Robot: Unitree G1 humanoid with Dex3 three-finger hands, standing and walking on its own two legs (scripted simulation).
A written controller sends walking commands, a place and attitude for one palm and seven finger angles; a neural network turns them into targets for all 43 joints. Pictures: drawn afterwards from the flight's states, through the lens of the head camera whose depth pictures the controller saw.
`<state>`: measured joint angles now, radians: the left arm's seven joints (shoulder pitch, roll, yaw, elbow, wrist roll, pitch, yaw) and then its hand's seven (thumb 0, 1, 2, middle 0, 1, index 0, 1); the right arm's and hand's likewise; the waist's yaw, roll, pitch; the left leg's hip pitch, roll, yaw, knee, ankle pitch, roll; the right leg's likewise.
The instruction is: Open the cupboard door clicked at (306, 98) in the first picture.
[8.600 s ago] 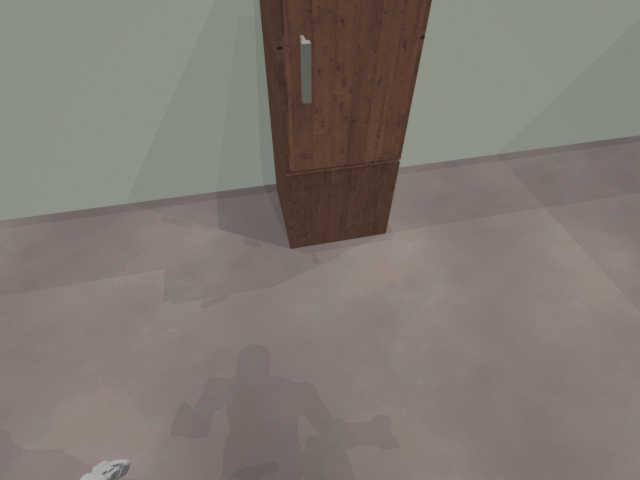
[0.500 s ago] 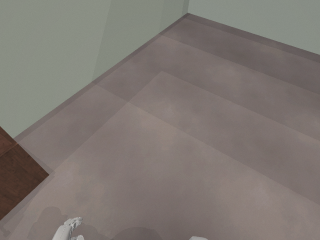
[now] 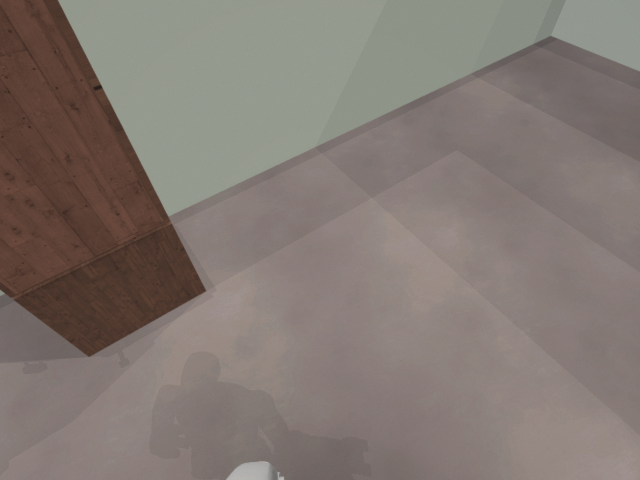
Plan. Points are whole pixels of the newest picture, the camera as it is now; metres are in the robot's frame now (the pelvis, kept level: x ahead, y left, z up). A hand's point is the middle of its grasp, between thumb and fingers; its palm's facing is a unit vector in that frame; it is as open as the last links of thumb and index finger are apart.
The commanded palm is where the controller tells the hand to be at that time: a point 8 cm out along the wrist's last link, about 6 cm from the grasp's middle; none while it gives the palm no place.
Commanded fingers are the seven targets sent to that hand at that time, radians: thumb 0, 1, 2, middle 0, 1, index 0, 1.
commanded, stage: turn to face it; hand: left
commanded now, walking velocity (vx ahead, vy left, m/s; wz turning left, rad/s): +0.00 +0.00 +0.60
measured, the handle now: out of the picture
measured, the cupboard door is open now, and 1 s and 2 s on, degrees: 0 0 0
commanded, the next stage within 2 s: take the last steps up to it in 1.00 s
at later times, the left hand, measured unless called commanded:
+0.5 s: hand out of the picture +0.06 +0.28 -0.15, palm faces +0.31 -0.91 -0.26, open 7.4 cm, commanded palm none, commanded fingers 0.00 0.90 0.90 -0.20 -0.30 -0.20 -0.30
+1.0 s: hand out of the picture -0.07 +0.18 -0.15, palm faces +0.57 -0.78 -0.28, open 7.4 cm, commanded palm none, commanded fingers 0.00 0.90 0.90 -0.20 -0.30 -0.20 -0.30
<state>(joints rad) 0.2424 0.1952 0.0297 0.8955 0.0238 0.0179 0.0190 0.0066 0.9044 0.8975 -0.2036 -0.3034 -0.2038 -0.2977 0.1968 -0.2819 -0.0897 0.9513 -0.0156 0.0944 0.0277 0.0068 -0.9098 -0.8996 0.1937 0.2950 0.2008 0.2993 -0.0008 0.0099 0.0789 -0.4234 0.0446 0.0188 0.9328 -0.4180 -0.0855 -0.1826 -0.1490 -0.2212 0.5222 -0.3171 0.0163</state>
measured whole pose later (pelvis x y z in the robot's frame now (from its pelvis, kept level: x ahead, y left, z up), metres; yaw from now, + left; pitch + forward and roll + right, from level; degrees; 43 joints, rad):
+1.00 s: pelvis -0.01 -0.02 +0.00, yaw +34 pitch -1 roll +2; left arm 0.25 0.18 0.03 0.91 0.02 0.02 0.02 0.01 0.90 0.90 -0.20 -0.30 -0.20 -0.30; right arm 0.24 -0.28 -0.09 0.98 -0.02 0.09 0.02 0.01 -0.91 -0.90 0.19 0.29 0.20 0.30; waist 0.00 0.02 0.05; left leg -0.40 0.03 -0.03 0.98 -0.41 -0.08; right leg -0.22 -0.12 -0.17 0.50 -0.26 -0.01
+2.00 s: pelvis +0.10 +0.09 +0.01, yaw +42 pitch -1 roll -1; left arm 0.43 0.09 0.03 1.13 0.02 -0.07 0.01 0.00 0.92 0.90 -0.20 -0.30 -0.20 -0.30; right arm 0.28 -0.18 -0.08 1.07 -0.03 0.01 0.02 0.01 -0.92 -0.90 0.19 0.29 0.20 0.30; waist 0.03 0.04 -0.02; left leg -0.55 0.12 0.05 0.90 -0.15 -0.03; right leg -0.06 -0.02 -0.18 0.30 -0.23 -0.02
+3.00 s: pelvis +0.15 +0.26 -0.02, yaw +42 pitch -2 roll +0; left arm 0.17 0.19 0.04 0.98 0.02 0.05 0.06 0.00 0.91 0.90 -0.20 -0.30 -0.20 -0.30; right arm 0.23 -0.20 -0.06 0.96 -0.01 0.01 -0.02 0.00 -0.91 -0.90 0.19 0.29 0.20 0.30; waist -0.01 -0.02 0.04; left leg -0.23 0.00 0.06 0.63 -0.38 -0.01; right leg -0.43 -0.11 -0.07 0.62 -0.18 0.02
